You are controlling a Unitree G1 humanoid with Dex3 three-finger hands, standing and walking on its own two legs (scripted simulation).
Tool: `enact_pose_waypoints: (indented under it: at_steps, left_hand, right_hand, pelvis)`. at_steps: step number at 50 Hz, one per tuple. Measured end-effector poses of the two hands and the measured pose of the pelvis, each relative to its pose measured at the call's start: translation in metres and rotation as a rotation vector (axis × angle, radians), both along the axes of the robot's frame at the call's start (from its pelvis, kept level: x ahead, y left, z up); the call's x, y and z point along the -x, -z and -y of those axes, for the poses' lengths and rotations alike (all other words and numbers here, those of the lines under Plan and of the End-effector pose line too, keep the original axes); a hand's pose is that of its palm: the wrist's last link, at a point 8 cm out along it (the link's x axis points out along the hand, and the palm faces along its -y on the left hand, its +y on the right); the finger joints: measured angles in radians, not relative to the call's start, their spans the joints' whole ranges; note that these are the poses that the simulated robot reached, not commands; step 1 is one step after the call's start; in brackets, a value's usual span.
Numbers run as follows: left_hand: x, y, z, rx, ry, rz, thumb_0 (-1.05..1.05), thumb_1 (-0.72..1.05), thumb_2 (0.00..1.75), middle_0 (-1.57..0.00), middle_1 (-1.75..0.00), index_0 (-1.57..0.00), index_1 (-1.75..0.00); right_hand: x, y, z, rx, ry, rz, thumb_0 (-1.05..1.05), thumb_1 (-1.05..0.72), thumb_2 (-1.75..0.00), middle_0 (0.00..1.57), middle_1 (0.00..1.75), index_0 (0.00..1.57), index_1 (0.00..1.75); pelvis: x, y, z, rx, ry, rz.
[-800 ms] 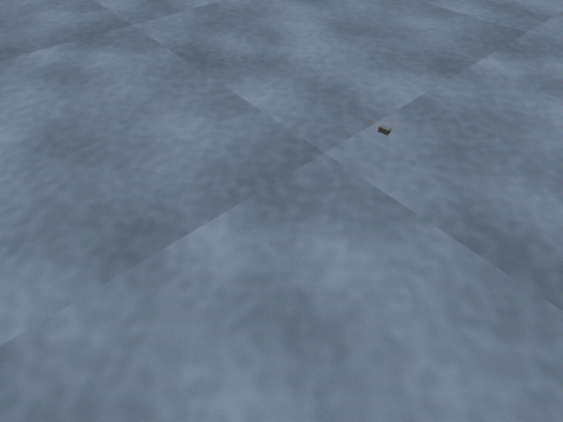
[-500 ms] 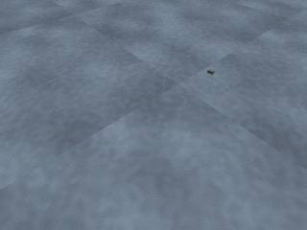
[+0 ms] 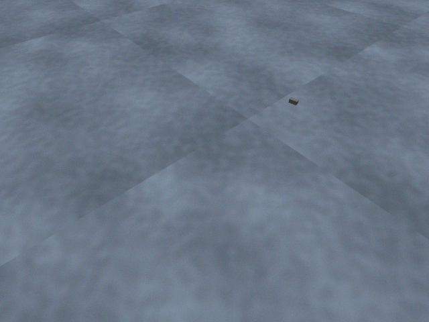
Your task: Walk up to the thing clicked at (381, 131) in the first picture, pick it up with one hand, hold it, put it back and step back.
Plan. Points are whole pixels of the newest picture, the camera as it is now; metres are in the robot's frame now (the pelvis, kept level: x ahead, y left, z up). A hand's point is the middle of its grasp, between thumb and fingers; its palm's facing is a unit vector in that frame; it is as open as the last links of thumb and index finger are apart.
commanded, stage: stand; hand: left
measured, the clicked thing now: (293, 101) +1.81 -0.62 -0.77
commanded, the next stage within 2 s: walk up in 0.32 s
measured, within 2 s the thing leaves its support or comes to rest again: neither
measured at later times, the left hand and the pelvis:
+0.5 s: hand out of the picture +0.11 +0.25 -0.15, palm faces -0.16 -0.93 -0.34, open 7.3 cm; pelvis +0.02 -0.01 -0.01, yaw -8 degrees
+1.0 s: hand (180, 242) +0.34 +0.11 -0.14, palm faces -0.34 -0.87 -0.36, open 7.3 cm; pelvis +0.21 -0.14 -0.01, yaw -22 degrees
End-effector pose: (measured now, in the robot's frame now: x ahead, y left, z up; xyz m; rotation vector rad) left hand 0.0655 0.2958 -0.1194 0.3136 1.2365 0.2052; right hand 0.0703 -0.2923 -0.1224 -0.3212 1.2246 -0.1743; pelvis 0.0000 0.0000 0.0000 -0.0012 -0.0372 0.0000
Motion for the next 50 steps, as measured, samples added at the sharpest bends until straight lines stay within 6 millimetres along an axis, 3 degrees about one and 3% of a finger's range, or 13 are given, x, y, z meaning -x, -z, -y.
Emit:
enact_pose_waypoints:
  at_steps: [16, 20, 23, 27, 30, 34, 37, 42, 46, 50]
  left_hand:
    - [0.000, 0.000, -0.004, -0.001, 0.001, -0.006, 0.00, 0.91, 0.90, -0.20, -0.30, -0.21, -0.30]
    - [-0.006, 0.000, -0.008, 0.017, 0.045, -0.028, 0.00, 0.91, 0.90, -0.20, -0.30, -0.21, -0.30]
    - [-0.029, -0.004, -0.007, 0.003, 0.117, -0.045, 0.01, 0.91, 0.90, -0.20, -0.30, -0.21, -0.30]
    - [-0.075, -0.017, 0.005, -0.006, 0.180, 0.005, 0.01, 0.91, 0.90, -0.20, -0.30, -0.21, -0.30]
    - [-0.116, -0.023, 0.023, -0.032, 0.230, 0.045, 0.01, 0.91, 0.90, -0.20, -0.30, -0.21, -0.30]
    - [-0.171, -0.021, 0.057, -0.085, 0.280, 0.131, 0.01, 0.91, 0.90, -0.20, -0.30, -0.20, -0.30]
    - [-0.192, -0.022, 0.086, -0.076, 0.279, 0.188, 0.00, 0.91, 0.90, -0.20, -0.30, -0.20, -0.30]
    - [-0.207, -0.028, 0.123, -0.037, 0.297, 0.127, 0.00, 0.91, 0.90, -0.20, -0.30, -0.21, -0.30]
    - [-0.233, -0.024, 0.139, -0.016, 0.334, 0.072, 0.00, 0.90, 0.90, -0.20, -0.30, -0.21, -0.30]
    - [-0.279, -0.015, 0.147, -0.007, 0.376, 0.046, 0.01, 0.90, 0.90, -0.21, -0.30, -0.21, -0.30]
  right_hand:
    - [0.001, 0.000, -0.003, -0.001, 0.001, -0.006, 0.01, -0.90, -0.89, 0.20, 0.30, 0.20, 0.29]
    - [-0.001, -0.004, 0.008, -0.005, 0.046, 0.088, 0.01, -0.90, -0.89, 0.20, 0.30, 0.21, 0.30]
    - [0.007, -0.010, 0.028, 0.021, 0.102, 0.146, 0.01, -0.90, -0.89, 0.21, 0.30, 0.21, 0.30]
    - [0.020, -0.012, 0.065, 0.054, 0.155, 0.128, 0.01, -0.90, -0.89, 0.21, 0.30, 0.21, 0.30]
    - [0.022, -0.007, 0.098, 0.069, 0.196, 0.121, 0.01, -0.90, -0.89, 0.21, 0.30, 0.21, 0.30]
    - [0.012, 0.015, 0.145, 0.086, 0.242, 0.110, 0.01, -0.90, -0.89, 0.20, 0.30, 0.21, 0.30]
    - [-0.009, 0.018, 0.162, 0.071, 0.256, 0.100, 0.01, -0.90, -0.89, 0.20, 0.30, 0.20, 0.29]
    - [-0.061, 0.000, 0.168, 0.016, 0.248, 0.183, 0.01, -0.90, -0.89, 0.20, 0.30, 0.20, 0.29]
    - [-0.093, -0.010, 0.170, -0.005, 0.259, 0.199, 0.01, -0.90, -0.89, 0.20, 0.30, 0.20, 0.29]
    - [-0.123, -0.014, 0.176, 0.007, 0.285, 0.167, 0.01, -0.90, -0.89, 0.20, 0.30, 0.20, 0.29]
  pelvis:
    - [-0.001, 0.000, -0.003, -0.001, 0.000, -0.005]
    - [-0.004, 0.004, -0.001, -0.018, 0.070, -0.028]
    - [-0.010, 0.007, 0.006, -0.030, 0.112, -0.034]
    - [-0.029, 0.007, 0.025, -0.032, 0.165, -0.022]
    - [-0.048, 0.014, 0.046, -0.037, 0.204, -0.011]
    - [-0.076, 0.035, 0.084, -0.019, 0.241, 0.003]
    - [-0.094, 0.034, 0.102, -0.013, 0.270, 0.010]
    - [-0.133, 0.013, 0.119, -0.004, 0.322, 0.016]
    - [-0.170, 0.007, 0.131, 0.002, 0.361, 0.004]
    - [-0.215, 0.010, 0.139, 0.016, 0.393, -0.010]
